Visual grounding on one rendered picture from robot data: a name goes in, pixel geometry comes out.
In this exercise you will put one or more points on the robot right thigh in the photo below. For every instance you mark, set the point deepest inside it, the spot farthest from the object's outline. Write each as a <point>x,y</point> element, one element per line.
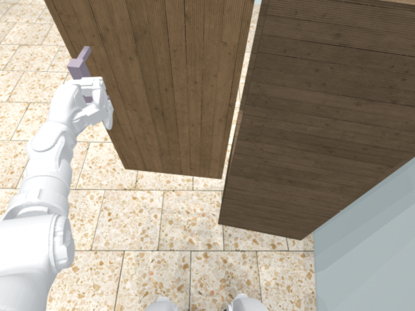
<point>246,304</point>

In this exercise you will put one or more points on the cupboard door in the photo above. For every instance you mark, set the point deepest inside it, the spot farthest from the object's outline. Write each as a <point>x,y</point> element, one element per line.
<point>172,70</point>

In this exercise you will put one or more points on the handle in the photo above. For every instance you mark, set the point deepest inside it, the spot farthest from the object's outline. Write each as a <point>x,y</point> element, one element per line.
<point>78,69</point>

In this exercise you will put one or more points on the robot left hand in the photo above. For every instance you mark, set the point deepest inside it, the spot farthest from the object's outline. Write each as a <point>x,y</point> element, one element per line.
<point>69,107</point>

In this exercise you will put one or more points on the robot left forearm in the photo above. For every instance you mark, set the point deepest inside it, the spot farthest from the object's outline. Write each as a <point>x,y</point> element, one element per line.
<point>47,180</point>

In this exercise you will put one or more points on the robot left upper arm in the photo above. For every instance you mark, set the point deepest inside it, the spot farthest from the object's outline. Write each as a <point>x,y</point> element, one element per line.
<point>33,250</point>

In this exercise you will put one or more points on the robot left shin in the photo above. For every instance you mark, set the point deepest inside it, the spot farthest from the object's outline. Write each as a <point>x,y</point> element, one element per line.
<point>163,299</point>

